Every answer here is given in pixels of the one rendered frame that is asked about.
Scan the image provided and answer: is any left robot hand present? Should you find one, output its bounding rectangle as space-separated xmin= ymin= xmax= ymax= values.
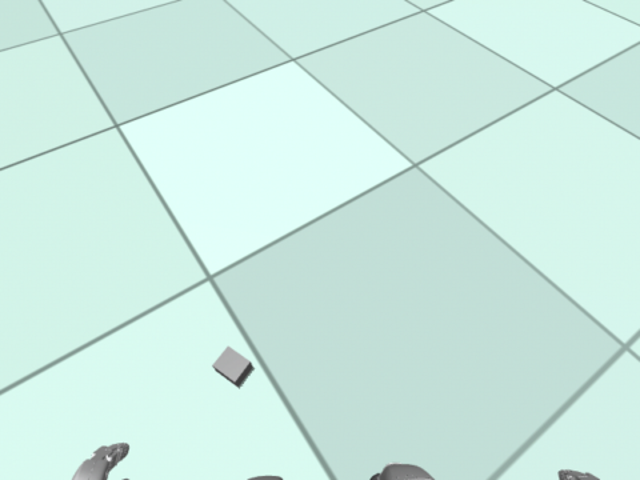
xmin=72 ymin=443 xmax=129 ymax=480

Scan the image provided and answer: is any small box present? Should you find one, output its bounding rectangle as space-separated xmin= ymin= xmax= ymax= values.
xmin=212 ymin=346 xmax=253 ymax=387

